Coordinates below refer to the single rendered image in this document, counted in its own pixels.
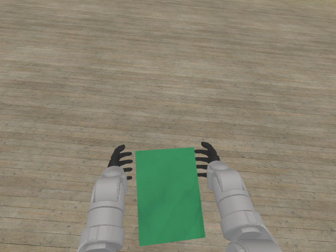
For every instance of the right robot forearm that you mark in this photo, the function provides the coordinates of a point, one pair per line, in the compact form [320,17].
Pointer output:
[239,219]

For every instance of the left robot forearm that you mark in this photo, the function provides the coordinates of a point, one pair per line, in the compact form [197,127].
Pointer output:
[104,231]

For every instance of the right robot upper arm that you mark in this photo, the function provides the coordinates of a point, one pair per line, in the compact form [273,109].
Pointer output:
[252,245]

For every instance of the robot left hand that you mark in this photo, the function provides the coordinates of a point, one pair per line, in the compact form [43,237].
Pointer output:
[116,156]

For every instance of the robot right hand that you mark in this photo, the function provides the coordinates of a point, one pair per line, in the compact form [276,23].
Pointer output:
[212,156]

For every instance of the carton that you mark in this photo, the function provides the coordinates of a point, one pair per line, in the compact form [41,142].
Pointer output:
[169,202]

